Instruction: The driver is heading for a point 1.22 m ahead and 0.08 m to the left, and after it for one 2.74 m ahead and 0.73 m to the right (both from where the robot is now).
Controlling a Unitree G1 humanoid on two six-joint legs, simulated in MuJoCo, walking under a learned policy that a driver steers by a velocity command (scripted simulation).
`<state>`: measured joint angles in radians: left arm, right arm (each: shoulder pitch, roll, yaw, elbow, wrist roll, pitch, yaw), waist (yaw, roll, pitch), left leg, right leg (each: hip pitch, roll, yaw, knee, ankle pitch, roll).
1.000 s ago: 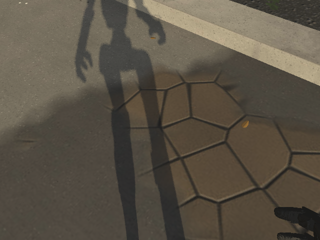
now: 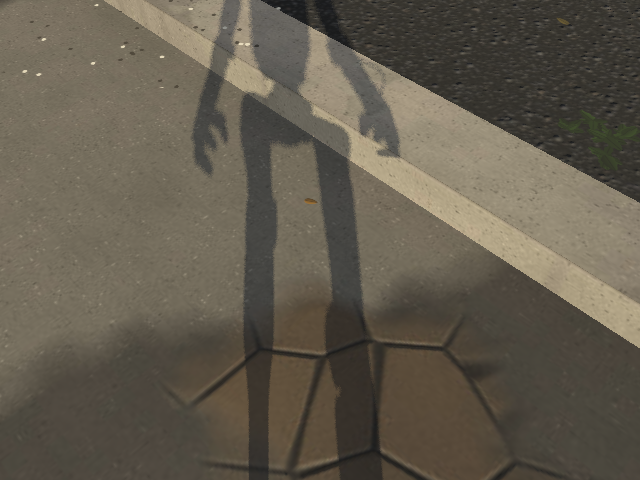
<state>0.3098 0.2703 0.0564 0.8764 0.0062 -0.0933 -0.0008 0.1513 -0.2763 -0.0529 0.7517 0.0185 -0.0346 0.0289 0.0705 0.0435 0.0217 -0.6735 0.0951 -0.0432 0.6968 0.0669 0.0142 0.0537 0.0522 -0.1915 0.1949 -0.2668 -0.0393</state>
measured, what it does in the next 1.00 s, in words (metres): walks ahead: left foot, then right foot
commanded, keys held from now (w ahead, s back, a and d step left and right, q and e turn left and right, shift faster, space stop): w+q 0.26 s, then w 0.16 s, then w+e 0.58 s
